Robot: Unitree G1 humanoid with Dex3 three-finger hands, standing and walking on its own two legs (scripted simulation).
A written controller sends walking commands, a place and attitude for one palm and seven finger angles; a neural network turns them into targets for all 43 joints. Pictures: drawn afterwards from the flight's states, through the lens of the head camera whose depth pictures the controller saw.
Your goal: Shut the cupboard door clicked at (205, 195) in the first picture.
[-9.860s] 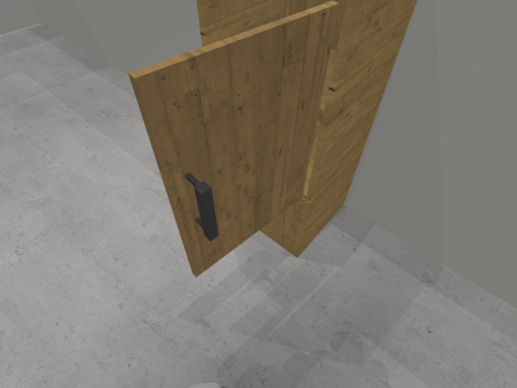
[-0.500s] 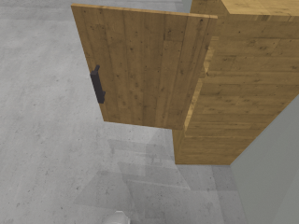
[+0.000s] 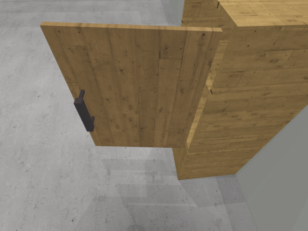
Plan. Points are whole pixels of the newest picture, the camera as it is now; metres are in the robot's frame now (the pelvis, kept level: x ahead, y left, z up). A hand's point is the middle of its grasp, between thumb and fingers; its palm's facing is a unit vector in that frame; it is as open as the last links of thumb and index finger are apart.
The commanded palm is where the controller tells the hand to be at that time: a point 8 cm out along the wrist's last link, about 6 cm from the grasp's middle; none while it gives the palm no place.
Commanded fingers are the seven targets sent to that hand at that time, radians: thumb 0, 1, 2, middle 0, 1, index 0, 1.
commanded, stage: come to a stop and stand still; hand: left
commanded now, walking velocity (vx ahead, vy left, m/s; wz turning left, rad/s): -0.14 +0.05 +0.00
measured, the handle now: (86, 111) +0.48 +0.26 -0.04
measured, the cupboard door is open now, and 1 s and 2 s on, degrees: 83 83 83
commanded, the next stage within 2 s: look again from close up in 1.24 s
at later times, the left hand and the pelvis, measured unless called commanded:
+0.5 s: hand out of the picture +0.01 +0.17 -0.17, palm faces +0.07 -0.97 -0.23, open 7.3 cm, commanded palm none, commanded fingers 0.00 0.90 0.90 -0.20 -0.30 -0.20 -0.30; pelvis -0.02 -0.02 +0.00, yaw +0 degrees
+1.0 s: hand out of the picture -0.02 +0.18 -0.18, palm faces +0.01 -0.99 -0.14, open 7.4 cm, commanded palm none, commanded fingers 0.00 0.90 0.90 -0.20 -0.30 -0.20 -0.30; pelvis -0.01 +0.02 +0.01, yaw -1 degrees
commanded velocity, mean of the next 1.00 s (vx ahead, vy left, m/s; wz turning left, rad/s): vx -0.01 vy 0.05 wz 0.00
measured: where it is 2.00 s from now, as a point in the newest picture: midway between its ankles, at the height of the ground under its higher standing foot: outside the picture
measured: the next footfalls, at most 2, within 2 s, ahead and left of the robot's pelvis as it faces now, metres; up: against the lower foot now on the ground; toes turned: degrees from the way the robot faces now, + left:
right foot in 0.06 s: +0.05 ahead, -0.08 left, +0.00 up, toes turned -2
left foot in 0.54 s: +0.04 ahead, +0.12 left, +0.00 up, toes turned +2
